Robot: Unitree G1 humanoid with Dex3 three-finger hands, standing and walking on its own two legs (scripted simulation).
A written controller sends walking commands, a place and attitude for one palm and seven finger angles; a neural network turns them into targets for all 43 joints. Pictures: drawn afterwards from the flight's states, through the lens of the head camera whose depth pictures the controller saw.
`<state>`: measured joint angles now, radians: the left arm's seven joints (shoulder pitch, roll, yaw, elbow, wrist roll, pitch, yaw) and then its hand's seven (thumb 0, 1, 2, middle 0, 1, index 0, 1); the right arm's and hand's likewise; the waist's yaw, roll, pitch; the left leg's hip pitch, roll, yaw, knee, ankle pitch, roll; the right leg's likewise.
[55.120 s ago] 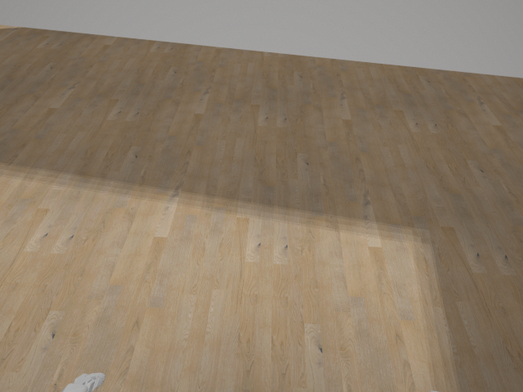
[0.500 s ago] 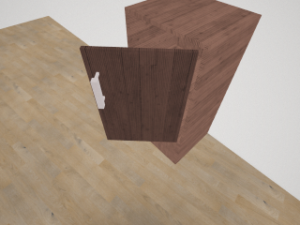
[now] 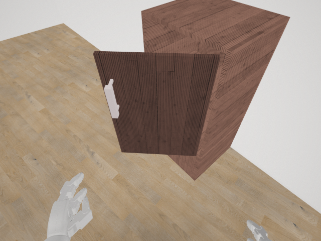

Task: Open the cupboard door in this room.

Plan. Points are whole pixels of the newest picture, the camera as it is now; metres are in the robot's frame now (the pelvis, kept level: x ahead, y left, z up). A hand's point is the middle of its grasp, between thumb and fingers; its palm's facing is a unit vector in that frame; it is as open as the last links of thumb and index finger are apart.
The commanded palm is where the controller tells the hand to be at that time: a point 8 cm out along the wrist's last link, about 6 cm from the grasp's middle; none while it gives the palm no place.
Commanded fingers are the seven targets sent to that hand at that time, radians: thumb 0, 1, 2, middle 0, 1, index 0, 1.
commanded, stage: raise the hand with hooked fingers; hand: left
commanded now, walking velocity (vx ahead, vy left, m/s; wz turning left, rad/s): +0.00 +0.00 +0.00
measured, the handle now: (113, 98) +0.60 +0.21 -0.02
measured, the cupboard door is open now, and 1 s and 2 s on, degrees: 45 45 45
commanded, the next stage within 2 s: move the hooked fingers beside the handle in 1.92 s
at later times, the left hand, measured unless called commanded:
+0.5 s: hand (87, 220) +0.18 +0.19 -0.04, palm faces -0.07 -1.00 -0.06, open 10.1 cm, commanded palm +0.16 +0.26 -0.03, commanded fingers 0.00 0.08 0.55 -0.26 -0.82 -0.26 -0.82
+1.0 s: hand (64, 206) +0.21 +0.25 -0.02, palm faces -0.02 -1.00 -0.07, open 13.1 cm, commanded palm +0.19 +0.30 -0.02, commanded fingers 0.00 -0.50 0.30 -0.30 -1.20 -0.30 -1.20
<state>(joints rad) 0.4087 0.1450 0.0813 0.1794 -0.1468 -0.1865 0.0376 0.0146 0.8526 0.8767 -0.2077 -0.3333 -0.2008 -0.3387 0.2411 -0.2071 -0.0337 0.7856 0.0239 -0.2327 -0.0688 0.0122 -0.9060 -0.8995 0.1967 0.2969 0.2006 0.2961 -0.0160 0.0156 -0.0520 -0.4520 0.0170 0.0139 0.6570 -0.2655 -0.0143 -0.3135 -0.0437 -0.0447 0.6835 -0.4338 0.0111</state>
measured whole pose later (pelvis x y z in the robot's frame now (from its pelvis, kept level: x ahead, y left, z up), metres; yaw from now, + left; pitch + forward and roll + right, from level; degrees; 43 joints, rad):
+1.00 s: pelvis -0.05 +0.02 -0.07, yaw -2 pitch +14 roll -4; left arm 0.20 0.33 0.31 0.17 -0.32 -0.37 -0.38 0.00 -0.28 0.40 -0.29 -1.05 -0.28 -1.06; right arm 0.24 -0.25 0.00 0.54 0.03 -0.21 -0.07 0.02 -0.90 -0.90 0.20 0.30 0.20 0.30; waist 0.00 0.03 -0.12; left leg -0.98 0.06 -0.03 1.15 -0.40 0.01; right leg -0.81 0.00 -0.06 1.12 -0.55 0.02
